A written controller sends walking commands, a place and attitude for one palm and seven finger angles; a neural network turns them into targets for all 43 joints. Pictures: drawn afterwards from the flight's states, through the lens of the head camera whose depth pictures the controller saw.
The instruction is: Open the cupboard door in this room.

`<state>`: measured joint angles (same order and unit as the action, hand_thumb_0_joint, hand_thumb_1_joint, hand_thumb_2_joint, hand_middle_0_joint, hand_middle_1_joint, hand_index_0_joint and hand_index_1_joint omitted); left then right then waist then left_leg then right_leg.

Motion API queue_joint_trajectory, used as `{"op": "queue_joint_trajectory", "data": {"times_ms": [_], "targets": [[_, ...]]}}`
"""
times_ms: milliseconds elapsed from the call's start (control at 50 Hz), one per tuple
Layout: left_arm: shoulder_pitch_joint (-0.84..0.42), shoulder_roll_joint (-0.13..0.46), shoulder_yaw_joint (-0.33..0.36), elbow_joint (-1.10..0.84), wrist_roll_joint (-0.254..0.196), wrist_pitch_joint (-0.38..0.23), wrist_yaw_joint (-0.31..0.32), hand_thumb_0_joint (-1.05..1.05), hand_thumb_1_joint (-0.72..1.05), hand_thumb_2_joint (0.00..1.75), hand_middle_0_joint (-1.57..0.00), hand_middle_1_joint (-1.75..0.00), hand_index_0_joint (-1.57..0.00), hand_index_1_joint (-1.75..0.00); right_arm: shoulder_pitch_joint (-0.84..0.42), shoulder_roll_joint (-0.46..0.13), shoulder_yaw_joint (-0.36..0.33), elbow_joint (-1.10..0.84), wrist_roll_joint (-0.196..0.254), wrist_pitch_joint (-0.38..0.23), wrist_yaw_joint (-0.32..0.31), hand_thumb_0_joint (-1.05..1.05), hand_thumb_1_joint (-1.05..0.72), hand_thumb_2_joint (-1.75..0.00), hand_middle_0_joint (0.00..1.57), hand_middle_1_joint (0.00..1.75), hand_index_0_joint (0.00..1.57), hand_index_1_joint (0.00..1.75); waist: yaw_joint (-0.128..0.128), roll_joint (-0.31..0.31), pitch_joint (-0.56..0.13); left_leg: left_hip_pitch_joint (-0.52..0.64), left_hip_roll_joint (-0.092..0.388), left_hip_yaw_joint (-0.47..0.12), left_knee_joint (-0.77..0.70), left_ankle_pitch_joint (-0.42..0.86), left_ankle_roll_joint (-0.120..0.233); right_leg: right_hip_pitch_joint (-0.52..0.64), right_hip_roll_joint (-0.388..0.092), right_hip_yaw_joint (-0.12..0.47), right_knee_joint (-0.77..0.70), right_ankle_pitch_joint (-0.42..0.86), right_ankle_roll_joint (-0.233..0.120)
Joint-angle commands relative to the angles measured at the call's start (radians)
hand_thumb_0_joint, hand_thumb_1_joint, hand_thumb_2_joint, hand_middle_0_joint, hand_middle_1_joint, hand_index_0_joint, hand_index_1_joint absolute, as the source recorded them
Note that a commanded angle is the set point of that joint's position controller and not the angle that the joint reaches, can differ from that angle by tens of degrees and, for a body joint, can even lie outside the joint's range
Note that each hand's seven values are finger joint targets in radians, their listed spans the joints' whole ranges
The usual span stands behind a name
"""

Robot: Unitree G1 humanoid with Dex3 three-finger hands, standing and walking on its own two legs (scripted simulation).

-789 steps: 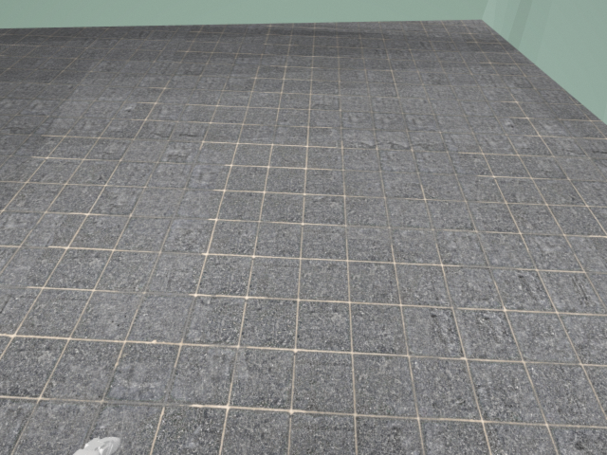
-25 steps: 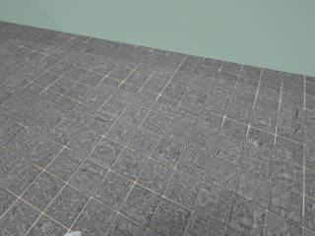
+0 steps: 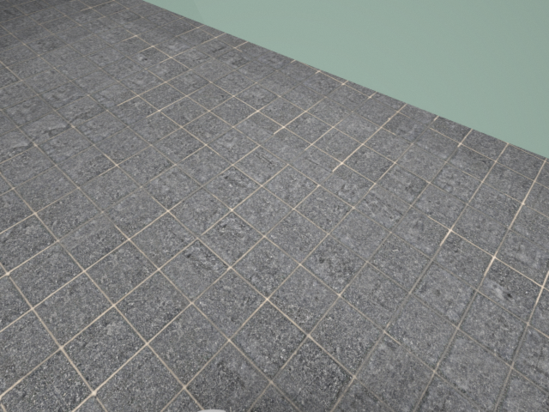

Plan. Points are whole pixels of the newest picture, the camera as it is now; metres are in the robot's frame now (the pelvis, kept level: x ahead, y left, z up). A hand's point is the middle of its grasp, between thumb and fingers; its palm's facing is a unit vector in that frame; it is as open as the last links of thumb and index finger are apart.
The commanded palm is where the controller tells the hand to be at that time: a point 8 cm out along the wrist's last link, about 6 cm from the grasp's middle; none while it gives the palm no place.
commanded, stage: turn or walk to find it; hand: left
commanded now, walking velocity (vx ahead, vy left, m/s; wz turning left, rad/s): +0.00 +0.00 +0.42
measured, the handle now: out of the picture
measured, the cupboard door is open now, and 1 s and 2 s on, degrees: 0 0 0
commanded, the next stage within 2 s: none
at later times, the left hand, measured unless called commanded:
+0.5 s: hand out of the picture +0.06 +0.18 -0.13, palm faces +0.19 -0.94 -0.28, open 7.4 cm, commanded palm none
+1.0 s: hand out of the picture -0.10 +0.21 -0.17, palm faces +0.45 -0.86 -0.26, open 7.4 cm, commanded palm none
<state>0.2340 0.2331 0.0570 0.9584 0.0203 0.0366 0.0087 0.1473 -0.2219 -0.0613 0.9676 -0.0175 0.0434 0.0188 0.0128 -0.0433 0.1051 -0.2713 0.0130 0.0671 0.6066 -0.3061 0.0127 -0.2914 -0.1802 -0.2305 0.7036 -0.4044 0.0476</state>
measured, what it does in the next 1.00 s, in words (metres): steps on the spot, turning left: right foot, then left foot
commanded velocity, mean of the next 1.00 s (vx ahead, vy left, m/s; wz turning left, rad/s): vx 0.00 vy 0.00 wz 0.42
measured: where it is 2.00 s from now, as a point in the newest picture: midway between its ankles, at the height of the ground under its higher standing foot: outside the picture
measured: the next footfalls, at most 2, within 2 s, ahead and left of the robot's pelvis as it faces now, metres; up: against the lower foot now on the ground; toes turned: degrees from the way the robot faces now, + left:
right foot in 0.42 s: +0.04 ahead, -0.13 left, +0.00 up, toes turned +5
left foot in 0.86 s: -0.04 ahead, +0.12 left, +0.00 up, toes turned +26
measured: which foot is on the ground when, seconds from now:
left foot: down 0.00-0.44, up 0.46-0.84, down 0.86-1.00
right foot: up 0.00-0.40, down 0.42-0.86, up 0.88-1.00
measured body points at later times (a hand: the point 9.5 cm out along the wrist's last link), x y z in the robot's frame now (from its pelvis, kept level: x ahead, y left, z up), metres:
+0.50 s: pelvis -0.01 -0.03 +0.01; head +0.02 -0.05 +0.46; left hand +0.05 +0.23 -0.11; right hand +0.08 -0.27 -0.16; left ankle -0.02 +0.10 -0.69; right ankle +0.00 -0.13 -0.72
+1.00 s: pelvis -0.04 +0.00 +0.01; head -0.01 +0.03 +0.46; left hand -0.12 +0.26 -0.15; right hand +0.16 -0.18 -0.12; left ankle -0.08 +0.10 -0.72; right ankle -0.01 -0.13 -0.66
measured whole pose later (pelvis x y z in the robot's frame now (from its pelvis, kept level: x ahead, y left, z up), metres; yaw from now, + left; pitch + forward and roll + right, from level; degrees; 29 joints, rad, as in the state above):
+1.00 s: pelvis -0.04 +0.00 +0.01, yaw +24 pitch -1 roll +0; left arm 0.23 0.27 0.07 1.00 0.02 0.07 0.01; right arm 0.13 -0.20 -0.05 0.94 -0.02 0.02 0.00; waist 0.02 -0.04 0.09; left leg -0.25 0.00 0.04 0.55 -0.29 0.02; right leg -0.42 -0.11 -0.08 1.05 -0.48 0.06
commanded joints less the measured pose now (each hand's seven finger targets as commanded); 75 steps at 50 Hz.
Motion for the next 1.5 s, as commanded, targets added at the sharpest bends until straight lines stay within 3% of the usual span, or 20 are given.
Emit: {"op": "queue_joint_trajectory", "data": {"times_ms": [0, 100, 240, 360, 380, 420, 560, 720, 800, 820, 840, 860, 980, 1100, 1220, 1240, 1260, 1280, 1340, 1480], "targets": [[-0.088, 0.083, 0.017, -0.108, -0.003, 0.005, 0.018, 0.00, 0.90, 0.90, -0.20, -0.30, -0.20, -0.30, 0.139, -0.247, -0.052, -0.032, -0.003, -0.030, -0.030, 0.00, -0.90, -0.90, 0.20, 0.30, 0.20, 0.30, -0.074, 0.318, -0.152, 0.175, 0.359, -0.422, -0.296, 0.435, 0.165, -0.274, 0.052, 0.190, 0.390, -0.202, 0.020], [-0.036, 0.092, 0.022, -0.048, -0.005, -0.005, -0.001, 0.00, 0.90, 0.90, -0.20, -0.30, -0.20, -0.30, 0.031, -0.168, -0.023, -0.062, 0.001, -0.043, -0.036, 0.00, -0.90, -0.90, 0.20, 0.30, 0.20, 0.30, -0.018, 0.175, -0.132, 0.162, 0.224, -0.245, -0.283, 0.484, 0.137, -0.236, 0.066, 0.201, 0.398, 0.000, 0.033], [-0.094, 0.068, 0.012, -0.086, -0.009, -0.005, 0.007, 0.00, 0.90, 0.90, -0.20, -0.30, -0.20, -0.30, 0.079, -0.182, -0.038, -0.057, -0.006, -0.032, -0.032, 0.00, -0.90, -0.90, 0.20, 0.30, 0.20, 0.30, -0.048, 0.176, -0.137, 0.180, 0.229, -0.340, -0.269, 0.444, 0.167, -0.189, 0.103, 0.203, 0.194, -0.052, 0.037], [0.017, 0.075, 0.012, -0.070, -0.015, -0.025, 0.014, 0.00, 0.90, 0.90, -0.20, -0.30, -0.20, -0.30, 0.033, -0.173, -0.046, -0.076, -0.002, -0.021, -0.027, 0.00, -0.90, -0.90, 0.20, 0.30, 0.20, 0.30, 0.009, 0.176, -0.164, 0.015, 0.156, -0.370, -0.167, 0.404, 0.112, 0.108, 0.144, 0.170, -0.228, 0.139, 0.016], [0.048, 0.108, 0.018, -0.063, -0.010, -0.035, 0.018, 0.00, 0.90, 0.90, -0.20, -0.30, -0.20, -0.30, 0.035, -0.143, -0.044, -0.079, 0.005, -0.022, -0.022, 0.00, -0.90, -0.90, 0.20, 0.30, 0.20, 0.30, 0.023, 0.098, -0.172, -0.074, 0.104, -0.335, -0.104, 0.282, 0.064, 0.225, 0.093, 0.209, -0.345, 0.216, 0.006], [0.061, 0.230, 0.038, -0.081, 0.007, -0.043, 0.025, 0.00, 0.90, 0.90, -0.20, -0.30, -0.20, -0.30, 0.020, -0.078, -0.036, -0.119, 0.006, -0.021, -0.015, 0.00, -0.90, -0.90, 0.20, 0.30, 0.20, 0.30, 0.040, -0.220, -0.137, -0.300, -0.083, -0.123, 0.272, -0.269, -0.036, 0.243, -0.296, 0.542, -0.430, 0.352, -0.176], [-0.041, 0.113, 0.020, -0.105, 0.000, -0.056, 0.028, 0.00, 0.90, 0.90, -0.20, -0.30, -0.20, -0.30, 0.070, -0.084, -0.037, -0.042, -0.004, 0.012, -0.004, 0.00, -0.90, -0.90, 0.20, 0.30, 0.20, 0.30, -0.022, -0.126, -0.082, -0.286, 0.011, -0.113, 0.600, -0.077, -0.077, 0.142, -0.141, 0.239, -0.369, 0.513, -0.164], [0.064, 0.186, 0.041, -0.048, 0.012, -0.041, 0.021, 0.00, 0.90, 0.90, -0.20, -0.30, -0.20, -0.30, -0.056, -0.057, -0.010, -0.073, 0.009, -0.004, -0.005, 0.00, -0.90, -0.90, 0.20, 0.30, 0.20, 0.30, 0.045, -0.164, -0.107, -0.162, 0.008, -0.008, 0.210, -0.170, -0.071, 0.220, -0.178, 0.193, -0.295, 0.651, -0.189], [0.024, 0.190, 0.046, -0.039, 0.001, -0.031, 0.019, 0.00, 0.90, 0.90, -0.20, -0.30, -0.20, -0.30, 0.034, -0.080, -0.010, -0.052, 0.008, -0.021, -0.007, 0.00, -0.90, -0.90, 0.20, 0.30, 0.20, 0.30, -0.011, -0.124, -0.163, 0.050, 0.005, 0.023, -0.126, 0.055, -0.051, 0.169, -0.149, 0.119, -0.156, 0.575, -0.110], [0.037, 0.167, 0.041, -0.048, -0.007, -0.025, 0.015, 0.00, 0.90, 0.90, -0.20, -0.30, -0.20, -0.30, 0.064, -0.134, -0.022, -0.051, 0.004, -0.032, -0.007, 0.00, -0.90, -0.90, 0.20, 0.30, 0.20, 0.30, -0.030, -0.004, -0.194, 0.202, 0.068, -0.049, -0.215, 0.224, -0.023, 0.048, -0.107, 0.076, -0.035, 0.454, -0.055], [0.052, 0.103, 0.031, -0.076, -0.012, -0.019, 0.009, 0.00, 0.90, 0.90, -0.20, -0.30, -0.20, -0.30, 0.101, -0.234, -0.046, -0.054, -0.003, -0.039, -0.010, 0.00, -0.90, -0.90, 0.20, 0.30, 0.20, 0.30, -0.046, 0.280, -0.209, 0.346, 0.314, -0.360, -0.226, 0.557, 0.090, -0.208, 0.020, 0.033, 0.156, -0.010, 0.018], [-0.019, 0.083, 0.012, -0.107, -0.003, -0.014, 0.013, 0.00, 0.90, 0.90, -0.20, -0.30, -0.20, -0.30, 0.163, -0.273, -0.054, -0.038, 0.001, -0.028, -0.013, 0.00, -0.90, -0.90, 0.20, 0.30, 0.20, 0.30, -0.083, 0.294, -0.187, 0.271, 0.406, -0.397, -0.250, 0.659, 0.181, -0.229, 0.059, 0.096, 0.298, -0.268, 0.017], [-0.033, 0.093, 0.020, -0.049, -0.005, -0.003, 0.001, 0.00, 0.90, 0.90, -0.20, -0.30, -0.20, -0.30, 0.017, -0.178, -0.024, -0.069, -0.001, -0.039, -0.035, 0.00, -0.90, -0.90, 0.20, 0.30, 0.20, 0.30, -0.019, 0.186, -0.120, 0.150, 0.226, -0.251, -0.276, 0.484, 0.138, -0.228, 0.068, 0.198, 0.391, -0.019, 0.031], [-0.081, 0.079, 0.012, -0.083, -0.009, -0.005, 0.005, 0.00, 0.90, 0.90, -0.20, -0.30, -0.20, -0.30, 0.062, -0.183, -0.036, -0.067, -0.005, -0.031, -0.031, 0.00, -0.90, -0.90, 0.20, 0.30, 0.20, 0.30, -0.045, 0.183, -0.124, 0.162, 0.228, -0.319, -0.265, 0.460, 0.161, -0.190, 0.097, 0.199, 0.213, -0.053, 0.035], [0.051, 0.082, 0.015, -0.063, -0.014, -0.027, 0.011, 0.00, 0.90, 0.90, -0.20, -0.30, -0.20, -0.30, 0.006, -0.171, -0.044, -0.089, -0.002, -0.019, -0.024, 0.00, -0.90, -0.90, 0.20, 0.30, 0.20, 0.30, 0.020, 0.173, -0.156, -0.018, 0.154, -0.338, -0.150, 0.360, 0.101, 0.135, 0.138, 0.162, -0.233, 0.162, 0.017], [0.079, 0.125, 0.024, -0.059, -0.006, -0.038, 0.016, 0.00, 0.90, 0.90, -0.20, -0.30, -0.20, -0.30, 0.016, -0.131, -0.041, -0.093, 0.005, -0.020, -0.020, 0.00, -0.90, -0.90, 0.20, 0.30, 0.20, 0.30, 0.032, 0.057, -0.160, -0.131, 0.086, -0.290, -0.057, 0.202, 0.046, 0.254, 0.056, 0.238, -0.352, 0.208, -0.002], [0.089, 0.212, 0.042, -0.067, 0.010, -0.047, 0.024, 0.00, 0.90, 0.90, -0.20, -0.30, -0.20, -0.30, 0.032, -0.063, -0.030, -0.116, 0.010, -0.022, -0.014, 0.00, -0.90, -0.90, 0.20, 0.30, 0.20, 0.30, 0.034, -0.234, -0.149, -0.304, -0.063, -0.129, 0.156, -0.116, -0.030, 0.318, -0.200, 0.506, -0.421, 0.265, -0.099], [0.076, 0.225, 0.045, -0.085, 0.000, -0.047, 0.023, 0.00, 0.90, 0.90, -0.20, -0.30, -0.20, -0.30, 0.014, -0.104, -0.041, -0.119, -0.002, -0.008, -0.019, 0.00, -0.90, -0.90, 0.20, 0.30, 0.20, 0.30, 0.048, -0.266, -0.128, -0.287, -0.057, -0.156, 0.356, -0.280, -0.038, 0.169, -0.305, 0.573, -0.460, 0.282, -0.183], [-0.068, 0.137, 0.028, -0.118, -0.003, -0.045, 0.024, 0.00, 0.90, 0.90, -0.20, -0.30, -0.20, -0.30, 0.042, -0.098, -0.047, -0.065, -0.006, 0.009, -0.006, 0.00, -0.90, -0.90, 0.20, 0.30, 0.20, 0.30, -0.026, -0.069, -0.045, -0.290, -0.006, -0.158, 0.611, -0.120, -0.043, 0.065, -0.173, 0.359, -0.422, 0.270, -0.170], [0.018, 0.124, 0.024, -0.087, 0.001, -0.054, 0.025, 0.00, 0.90, 0.90, -0.20, -0.30, -0.20, -0.30, 0.041, -0.083, -0.034, -0.041, -0.004, 0.017, -0.003, 0.00, -0.90, -0.90, 0.20, 0.30, 0.20, 0.30, 0.004, -0.107, -0.075, -0.281, 0.024, -0.099, 0.552, -0.069, -0.086, 0.160, -0.159, 0.228, -0.399, 0.404, -0.165]]}}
